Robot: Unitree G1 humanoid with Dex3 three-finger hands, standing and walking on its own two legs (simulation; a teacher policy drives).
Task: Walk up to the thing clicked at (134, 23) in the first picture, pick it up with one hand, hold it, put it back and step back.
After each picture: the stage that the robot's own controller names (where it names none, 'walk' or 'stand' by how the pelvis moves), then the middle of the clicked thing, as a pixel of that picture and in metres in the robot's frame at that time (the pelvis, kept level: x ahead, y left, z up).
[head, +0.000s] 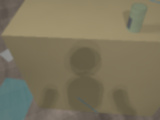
stand; (136, 18) +0.66 -0.21 +0.08
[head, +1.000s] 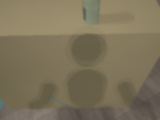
walk; (91, 8) +0.62 +0.01 +0.11
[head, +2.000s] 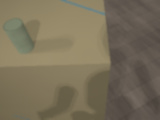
stand; (19, 37) +0.47 +0.27 +0.10
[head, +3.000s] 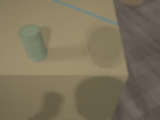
stand; (34, 44) +0.45 +0.20 +0.10
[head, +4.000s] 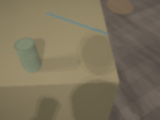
stand; (29, 55) +0.44 +0.20 +0.08
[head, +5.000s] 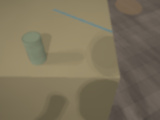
stand; (35, 48) +0.47 +0.21 +0.07
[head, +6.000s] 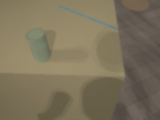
stand; (39, 46) +0.47 +0.20 +0.08
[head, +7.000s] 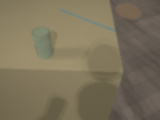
stand; (43, 43) +0.51 +0.19 +0.08
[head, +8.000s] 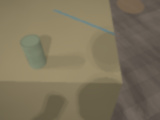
stand; (34, 52) +0.45 +0.20 +0.07
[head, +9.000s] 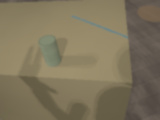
rise first; (50, 51) +0.47 +0.19 +0.08
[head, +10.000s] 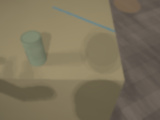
go down; (34, 49) +0.46 +0.18 +0.09
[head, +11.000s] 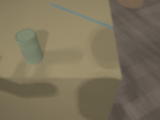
go down; (30, 47) +0.46 +0.20 +0.09
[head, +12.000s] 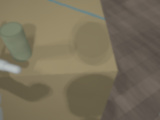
close in; (17, 43) +0.45 +0.21 +0.11
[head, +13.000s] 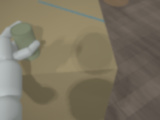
close; (26, 42) +0.46 +0.19 +0.12
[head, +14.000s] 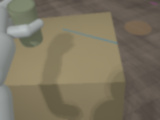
lift; (27, 24) +0.36 +0.16 +0.32
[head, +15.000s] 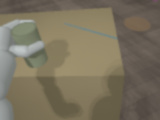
hold; (31, 45) +0.34 +0.17 +0.25
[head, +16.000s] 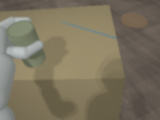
hold; (28, 45) +0.33 +0.17 +0.25
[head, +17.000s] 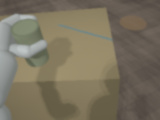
hold; (32, 44) +0.33 +0.15 +0.26
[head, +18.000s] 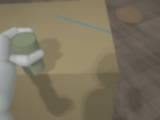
crouch; (29, 54) +0.35 +0.18 +0.20
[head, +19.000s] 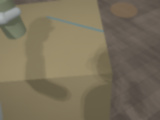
lower; (8, 17) +0.45 +0.21 +0.27
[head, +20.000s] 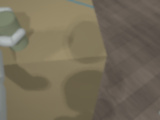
lower; (11, 32) +0.48 +0.20 +0.13
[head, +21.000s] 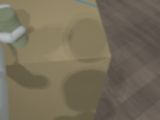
lower; (11, 29) +0.49 +0.20 +0.13
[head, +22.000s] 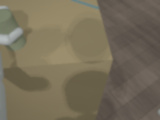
lower; (9, 31) +0.48 +0.21 +0.14
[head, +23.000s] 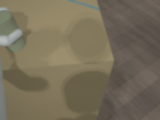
lower; (8, 32) +0.48 +0.21 +0.13
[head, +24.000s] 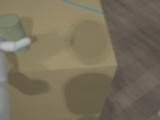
open; (14, 35) +0.47 +0.21 +0.13
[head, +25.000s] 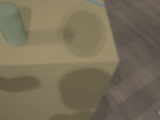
rise; (12, 26) +0.48 +0.20 +0.13
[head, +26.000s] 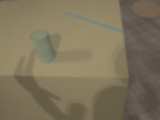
sink last; (43, 47) +0.47 +0.21 +0.11
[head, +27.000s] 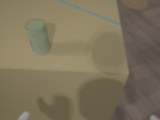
stand; (38, 37) +0.48 +0.20 +0.11
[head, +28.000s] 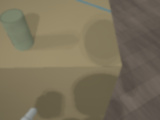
stand; (18, 31) +0.46 +0.23 +0.14
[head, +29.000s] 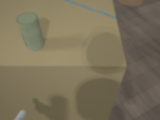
stand; (31, 32) +0.48 +0.21 +0.14
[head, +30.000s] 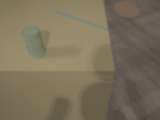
stand; (34, 43) +0.51 +0.22 +0.08
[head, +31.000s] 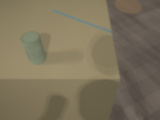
stand; (34, 48) +0.47 +0.21 +0.08
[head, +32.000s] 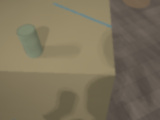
stand; (30, 41) +0.49 +0.23 +0.08
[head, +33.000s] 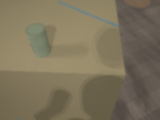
walk; (39, 41) +0.48 +0.20 +0.08
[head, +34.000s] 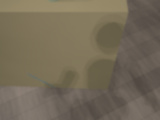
walk; out of the picture +0.73 +0.15 +0.10
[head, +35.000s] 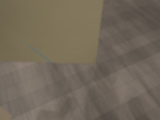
stand; out of the picture +1.10 +0.19 +0.09
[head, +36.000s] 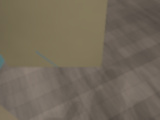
stand; out of the picture +1.09 +0.19 +0.10
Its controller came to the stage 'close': yes
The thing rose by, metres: 0.22
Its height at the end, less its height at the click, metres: +0.00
